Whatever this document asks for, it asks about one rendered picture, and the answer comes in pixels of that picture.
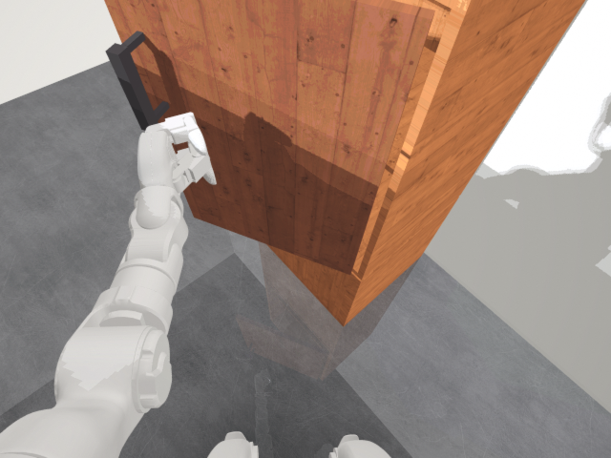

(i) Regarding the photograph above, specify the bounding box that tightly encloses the robot left forearm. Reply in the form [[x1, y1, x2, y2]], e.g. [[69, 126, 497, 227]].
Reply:
[[54, 186, 188, 401]]

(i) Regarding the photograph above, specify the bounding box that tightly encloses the handle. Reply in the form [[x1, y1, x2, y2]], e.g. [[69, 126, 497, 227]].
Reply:
[[106, 31, 170, 131]]

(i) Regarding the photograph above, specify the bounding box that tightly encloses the robot left hand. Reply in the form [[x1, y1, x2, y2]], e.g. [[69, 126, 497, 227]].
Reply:
[[137, 112, 217, 196]]

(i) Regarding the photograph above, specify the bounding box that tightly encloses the cupboard door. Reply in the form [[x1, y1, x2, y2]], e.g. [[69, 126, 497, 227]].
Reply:
[[104, 0, 435, 275]]

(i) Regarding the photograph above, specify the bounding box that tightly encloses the left robot upper arm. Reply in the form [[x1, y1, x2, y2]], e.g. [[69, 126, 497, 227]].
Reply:
[[0, 325, 172, 458]]

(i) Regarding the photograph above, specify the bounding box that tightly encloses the robot left shin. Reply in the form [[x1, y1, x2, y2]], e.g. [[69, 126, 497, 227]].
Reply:
[[224, 431, 246, 441]]

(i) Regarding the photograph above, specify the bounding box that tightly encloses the left robot thigh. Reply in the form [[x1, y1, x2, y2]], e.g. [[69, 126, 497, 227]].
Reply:
[[207, 439, 259, 458]]

